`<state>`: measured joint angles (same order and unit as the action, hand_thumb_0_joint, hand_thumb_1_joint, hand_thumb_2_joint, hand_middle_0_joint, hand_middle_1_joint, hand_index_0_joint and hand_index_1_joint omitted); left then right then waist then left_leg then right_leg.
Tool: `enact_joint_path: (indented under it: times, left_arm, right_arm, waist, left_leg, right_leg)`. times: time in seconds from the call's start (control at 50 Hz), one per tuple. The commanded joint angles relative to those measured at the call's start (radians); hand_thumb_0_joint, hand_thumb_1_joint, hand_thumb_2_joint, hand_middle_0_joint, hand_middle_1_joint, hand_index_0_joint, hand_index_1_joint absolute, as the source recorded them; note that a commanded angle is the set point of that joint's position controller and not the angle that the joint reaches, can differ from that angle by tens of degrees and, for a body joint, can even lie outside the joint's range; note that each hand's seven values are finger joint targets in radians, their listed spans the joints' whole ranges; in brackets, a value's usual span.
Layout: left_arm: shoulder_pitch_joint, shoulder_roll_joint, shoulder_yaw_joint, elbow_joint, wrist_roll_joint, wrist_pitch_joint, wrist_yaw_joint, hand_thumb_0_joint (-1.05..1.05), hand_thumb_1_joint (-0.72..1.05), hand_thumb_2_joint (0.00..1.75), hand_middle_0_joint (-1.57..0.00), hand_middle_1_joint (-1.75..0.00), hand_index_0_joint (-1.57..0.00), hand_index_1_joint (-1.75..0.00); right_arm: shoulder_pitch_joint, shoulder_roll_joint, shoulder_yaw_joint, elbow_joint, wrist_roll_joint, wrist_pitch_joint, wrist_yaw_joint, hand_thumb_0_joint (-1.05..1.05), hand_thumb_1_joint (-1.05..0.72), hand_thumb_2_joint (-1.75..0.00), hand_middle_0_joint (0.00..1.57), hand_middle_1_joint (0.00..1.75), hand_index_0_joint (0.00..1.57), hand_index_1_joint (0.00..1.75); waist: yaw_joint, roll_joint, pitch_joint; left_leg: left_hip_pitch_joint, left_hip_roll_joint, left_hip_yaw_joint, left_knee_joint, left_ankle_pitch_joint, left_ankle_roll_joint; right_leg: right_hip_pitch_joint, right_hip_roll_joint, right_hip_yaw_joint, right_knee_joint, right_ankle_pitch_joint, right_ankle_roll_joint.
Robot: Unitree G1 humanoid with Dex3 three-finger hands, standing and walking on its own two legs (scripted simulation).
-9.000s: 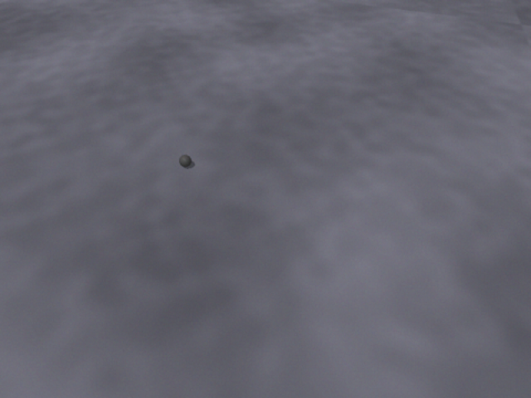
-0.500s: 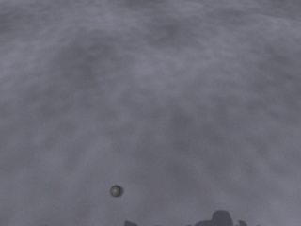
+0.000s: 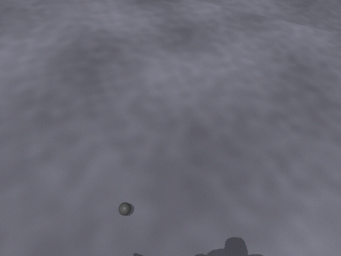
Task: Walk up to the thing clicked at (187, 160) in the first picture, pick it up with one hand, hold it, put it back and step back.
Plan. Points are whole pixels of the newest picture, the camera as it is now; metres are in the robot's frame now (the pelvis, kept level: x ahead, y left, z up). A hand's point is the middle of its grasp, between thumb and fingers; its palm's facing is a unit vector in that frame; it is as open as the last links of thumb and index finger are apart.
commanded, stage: walk up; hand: left
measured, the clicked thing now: (124, 208) +0.43 +0.20 -0.74
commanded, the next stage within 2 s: stand in 1.30 s
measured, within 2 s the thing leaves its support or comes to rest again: neither
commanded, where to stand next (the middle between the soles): +0.05 -0.04 m, yaw +0 degrees
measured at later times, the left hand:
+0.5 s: hand out of the picture +0.10 +0.22 -0.15, palm faces -0.01 -0.95 -0.32, open 7.4 cm
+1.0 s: hand out of the picture +0.09 +0.23 -0.15, palm faces -0.03 -0.94 -0.34, open 7.4 cm
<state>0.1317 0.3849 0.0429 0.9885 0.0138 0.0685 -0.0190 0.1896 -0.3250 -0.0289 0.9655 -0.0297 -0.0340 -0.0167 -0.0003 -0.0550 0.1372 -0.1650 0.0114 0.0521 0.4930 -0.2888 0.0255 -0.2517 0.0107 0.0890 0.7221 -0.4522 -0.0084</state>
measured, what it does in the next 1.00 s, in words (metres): steps on the spot: right foot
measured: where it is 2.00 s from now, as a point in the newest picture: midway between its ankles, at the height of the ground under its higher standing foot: outside the picture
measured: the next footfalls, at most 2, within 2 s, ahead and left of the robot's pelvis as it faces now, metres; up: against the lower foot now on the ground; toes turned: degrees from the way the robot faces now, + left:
right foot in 0.08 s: +0.01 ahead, -0.14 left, +0.00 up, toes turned +1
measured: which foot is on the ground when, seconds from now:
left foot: down 0.00-1.00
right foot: up 0.00-0.06, down 0.08-1.00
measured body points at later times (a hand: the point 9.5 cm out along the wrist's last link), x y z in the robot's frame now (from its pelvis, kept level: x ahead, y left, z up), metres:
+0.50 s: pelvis +0.01 -0.03 +0.01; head +0.01 -0.02 +0.46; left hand +0.10 +0.27 -0.12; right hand +0.08 -0.33 -0.12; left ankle -0.01 +0.11 -0.74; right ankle -0.02 -0.14 -0.74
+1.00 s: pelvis +0.01 -0.02 +0.01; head +0.02 -0.02 +0.46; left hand +0.09 +0.28 -0.12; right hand +0.09 -0.32 -0.12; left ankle -0.01 +0.11 -0.74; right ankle -0.02 -0.14 -0.74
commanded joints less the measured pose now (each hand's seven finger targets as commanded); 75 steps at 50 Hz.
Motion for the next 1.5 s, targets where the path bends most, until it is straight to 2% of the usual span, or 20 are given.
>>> enact_joint_path:
  times: [0.0, 0.04, 0.06, 0.08, 0.1, 0.12, 0.16, 0.2, 0.24, 0.26, 0.28, 0.3, 0.34, 0.38, 0.46, 1.16, 1.26, 1.28, 1.32, 1.48]
  left_arm:
    - [-0.033, 0.141, 0.031, -0.070, 0.004, -0.052, 0.016, 0.00, 0.90, 0.90, -0.20, -0.30, -0.20, -0.30]
    - [0.046, 0.131, 0.033, -0.024, 0.004, -0.068, 0.022, 0.00, 0.90, 0.90, -0.20, -0.30, -0.20, -0.30]
    - [0.071, 0.183, 0.044, -0.013, 0.013, -0.080, 0.026, 0.00, 0.90, 0.90, -0.20, -0.30, -0.20, -0.30]
    - [0.076, 0.227, 0.058, -0.010, 0.016, -0.090, 0.031, 0.00, 0.90, 0.90, -0.20, -0.30, -0.20, -0.30]
    - [0.022, 0.257, 0.052, -0.025, 0.009, -0.090, 0.028, 0.00, 0.90, 0.90, -0.20, -0.30, -0.20, -0.30]
    - [-0.037, 0.265, 0.051, -0.050, 0.016, -0.088, 0.022, 0.00, 0.90, 0.90, -0.20, -0.30, -0.20, -0.30]
    - [-0.081, 0.212, 0.043, -0.070, 0.012, -0.083, 0.016, 0.00, 0.90, 0.90, -0.20, -0.30, -0.20, -0.30]
    - [-0.088, 0.193, 0.034, -0.066, 0.007, -0.088, 0.017, 0.00, 0.90, 0.90, -0.20, -0.30, -0.20, -0.30]
    - [-0.083, 0.177, 0.029, -0.068, -0.003, -0.088, 0.010, 0.00, 0.90, 0.90, -0.20, -0.30, -0.20, -0.30]
    - [-0.064, 0.169, 0.027, -0.064, -0.007, -0.085, 0.008, 0.00, 0.90, 0.90, -0.20, -0.30, -0.20, -0.30]
    - [-0.055, 0.169, 0.032, -0.049, -0.009, -0.081, 0.008, 0.00, 0.90, 0.90, -0.20, -0.30, -0.20, -0.30]
    - [-0.056, 0.183, 0.034, -0.038, -0.005, -0.083, 0.009, 0.00, 0.90, 0.90, -0.20, -0.30, -0.20, -0.30]
    - [-0.066, 0.182, 0.032, -0.026, -0.001, -0.092, 0.011, 0.00, 0.90, 0.90, -0.20, -0.30, -0.20, -0.30]
    - [-0.061, 0.191, 0.033, -0.018, -0.005, -0.095, 0.014, 0.00, 0.90, 0.90, -0.20, -0.30, -0.20, -0.30]
    - [-0.055, 0.187, 0.031, 0.006, -0.009, -0.093, 0.019, 0.00, 0.90, 0.90, -0.20, -0.30, -0.20, -0.30]
    - [-0.069, 0.176, 0.019, 0.060, -0.004, -0.092, 0.024, 0.00, 0.90, 0.90, -0.20, -0.30, -0.20, -0.30]
    - [-0.070, 0.173, 0.019, 0.058, -0.003, -0.091, 0.025, 0.00, 0.90, 0.90, -0.20, -0.30, -0.20, -0.30]
    - [-0.067, 0.171, 0.010, 0.060, -0.005, -0.098, 0.029, 0.00, 0.90, 0.90, -0.20, -0.30, -0.20, -0.30]
    - [-0.060, 0.179, 0.011, 0.064, -0.009, -0.102, 0.031, 0.00, 0.90, 0.90, -0.20, -0.30, -0.20, -0.30]
    - [-0.064, 0.178, 0.005, 0.071, -0.007, -0.102, 0.033, 0.00, 0.90, 0.90, -0.20, -0.30, -0.20, -0.30]
  right_arm:
    - [0.012, -0.295, -0.076, -0.070, -0.002, -0.006, -0.013, 0.00, -0.90, -0.90, 0.20, 0.30, 0.20, 0.30]
    - [-0.040, -0.279, -0.067, -0.086, 0.008, 0.006, -0.006, 0.00, -0.90, -0.90, 0.20, 0.30, 0.20, 0.30]
    - [-0.064, -0.251, -0.059, -0.103, 0.022, 0.008, -0.004, 0.00, -0.90, -0.90, 0.20, 0.30, 0.20, 0.30]
    - [-0.072, -0.205, -0.042, -0.117, 0.031, 0.008, -0.002, 0.00, -0.90, -0.90, 0.20, 0.30, 0.20, 0.30]
    - [-0.085, -0.197, -0.041, -0.110, 0.029, 0.017, -0.003, 0.00, -0.90, -0.90, 0.20, 0.30, 0.20, 0.30]
    - [-0.052, -0.208, -0.046, -0.084, 0.022, 0.017, -0.001, 0.00, -0.90, -0.90, 0.20, 0.30, 0.20, 0.30]
    - [-0.031, -0.236, -0.049, -0.059, 0.019, 0.006, 0.008, 0.00, -0.90, -0.90, 0.20, 0.30, 0.20, 0.30]
    - [-0.021, -0.224, -0.046, -0.040, 0.015, -0.008, 0.011, 0.00, -0.90, -0.90, 0.20, 0.30, 0.20, 0.30]
    - [0.003, -0.241, -0.050, -0.025, 0.006, -0.018, 0.005, 0.00, -0.90, -0.90, 0.20, 0.30, 0.20, 0.30]
    - [-0.004, -0.253, -0.051, -0.025, 0.003, -0.023, 0.002, 0.00, -0.90, -0.90, 0.20, 0.30, 0.20, 0.30]
    - [-0.034, -0.264, -0.049, -0.024, 0.002, -0.024, 0.003, 0.00, -0.90, -0.90, 0.20, 0.30, 0.20, 0.30]
    - [-0.052, -0.271, -0.048, -0.019, 0.009, -0.022, 0.007, 0.00, -0.90, -0.90, 0.20, 0.30, 0.20, 0.30]
    - [-0.065, -0.249, -0.039, -0.008, 0.009, -0.020, 0.009, 0.00, -0.90, -0.90, 0.20, 0.30, 0.20, 0.30]
    - [-0.054, -0.247, -0.034, -0.001, 0.008, -0.025, 0.006, 0.00, -0.90, -0.90, 0.20, 0.30, 0.20, 0.30]
    - [-0.069, -0.247, -0.032, 0.010, 0.014, -0.025, 0.004, 0.00, -0.90, -0.90, 0.20, 0.30, 0.20, 0.30]
    - [-0.110, -0.236, -0.031, 0.056, 0.015, -0.012, 0.004, 0.00, -0.90, -0.90, 0.20, 0.30, 0.20, 0.30]
    - [-0.102, -0.233, -0.031, 0.063, 0.015, -0.012, 0.003, 0.00, -0.90, -0.90, 0.20, 0.30, 0.20, 0.30]
    - [-0.138, -0.235, -0.023, 0.066, 0.021, -0.006, 0.001, 0.00, -0.90, -0.90, 0.20, 0.30, 0.20, 0.30]
    - [-0.124, -0.228, -0.020, 0.069, 0.025, 0.000, 0.002, 0.00, -0.90, -0.90, 0.20, 0.30, 0.20, 0.30]
    - [-0.128, -0.232, -0.014, 0.084, 0.022, 0.004, 0.006, 0.00, -0.90, -0.90, 0.20, 0.30, 0.20, 0.30]
  waist:
    - [-0.033, 0.210, -0.156]
    - [0.020, 0.162, -0.174]
    - [0.028, 0.067, -0.214]
    - [0.034, -0.056, -0.207]
    - [0.029, -0.089, -0.152]
    - [0.012, -0.124, -0.117]
    - [-0.012, -0.113, -0.068]
    - [-0.023, -0.121, -0.084]
    - [-0.025, -0.081, -0.141]
    - [-0.014, -0.049, -0.166]
    - [0.007, -0.027, -0.144]
    - [0.013, -0.017, -0.121]
    - [0.008, 0.012, -0.118]
    - [0.005, 0.041, -0.137]
    - [0.009, 0.067, -0.166]
    - [-0.001, 0.043, -0.160]
    - [-0.005, 0.053, -0.172]
    - [0.007, 0.084, -0.135]
    - [0.000, 0.063, -0.145]
    - [-0.001, 0.052, -0.173]
  left_leg:
    - [0.141, 0.206, -0.175, -0.060, 0.499, 0.123]
    - [0.057, 0.175, -0.123, 0.003, 0.435, 0.079]
    - [-0.036, 0.121, -0.086, 0.060, 0.326, 0.035]
    - [-0.136, 0.062, -0.059, 0.120, 0.151, -0.004]
    - [-0.126, -0.007, -0.027, 0.136, -0.167, -0.015]
    - [-0.057, 0.004, -0.051, 0.171, -0.244, -0.013]
    - [-0.046, 0.010, -0.063, 0.066, -0.188, -0.008]
    - [0.024, 0.031, -0.067, -0.082, 0.053, -0.011]
    - [0.154, 0.066, -0.109, -0.144, 0.210, 0.003]
    - [0.184, 0.105, -0.156, -0.153, 0.241, 0.025]
    - [0.118, 0.128, -0.177, -0.146, 0.171, 0.033]
    - [0.063, 0.122, -0.158, -0.134, 0.123, 0.031]
    - [0.065, 0.094, -0.107, -0.138, 0.187, 0.013]
    - [0.056, 0.094, -0.106, -0.148, 0.228, 0.008]
    - [0.082, 0.111, -0.106, -0.144, 0.322, 0.015]
    - [0.127, 0.113, -0.083, -0.189, 0.281, 0.007]
    - [0.135, 0.117, -0.083, -0.190, 0.301, 0.009]
    - [0.116, 0.130, -0.098, -0.181, 0.360, 0.006]
    - [0.129, 0.130, -0.099, -0.184, 0.369, 0.000]
    - [0.137, 0.130, -0.104, -0.203, 0.295, -0.004]
  right_leg:
    - [0.004, 0.004, -0.085, -0.196, 0.039, -0.010]
    - [0.178, -0.024, -0.065, -0.427, 0.285, -0.030]
    - [0.293, -0.090, 0.045, -0.390, 0.465, -0.058]
    - [0.331, -0.197, 0.181, -0.411, 0.527, -0.101]
    - [0.190, -0.287, 0.266, -0.442, 0.353, -0.189]
    - [0.080, -0.318, 0.295, -0.448, 0.246, -0.224]
    - [0.052, -0.241, 0.178, -0.443, 0.206, -0.165]
    - [0.048, -0.188, 0.099, -0.413, 0.319, -0.096]
    - [0.008, -0.144, 0.060, -0.359, 0.422, -0.049]
    - [-0.001, -0.120, 0.047, -0.340, 0.397, -0.033]
    - [0.015, -0.100, 0.035, -0.382, 0.242, -0.027]
    - [0.069, -0.110, 0.041, -0.422, 0.182, -0.035]
    - [0.104, -0.123, 0.054, -0.415, 0.304, -0.047]
    - [0.140, -0.121, 0.041, -0.394, 0.411, -0.048]
    - [0.178, -0.116, 0.020, -0.382, 0.499, -0.043]
    - [0.162, -0.108, 0.024, -0.423, 0.491, -0.028]
    - [0.165, -0.110, 0.024, -0.416, 0.503, -0.031]
    - [0.155, -0.137, 0.039, -0.439, 0.566, -0.020]
    - [0.160, -0.134, 0.034, -0.439, 0.589, -0.013]
    - [0.163, -0.130, 0.028, -0.461, 0.505, -0.011]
